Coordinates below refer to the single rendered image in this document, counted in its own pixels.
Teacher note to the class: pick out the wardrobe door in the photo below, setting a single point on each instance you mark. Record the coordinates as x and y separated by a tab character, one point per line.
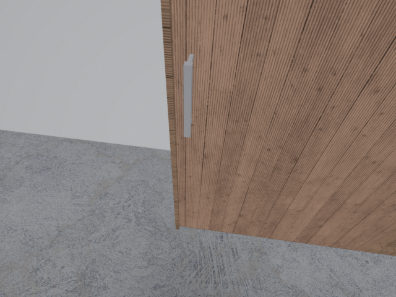
388	240
293	132

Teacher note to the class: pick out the handle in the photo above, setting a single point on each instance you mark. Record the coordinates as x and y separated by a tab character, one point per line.
187	89

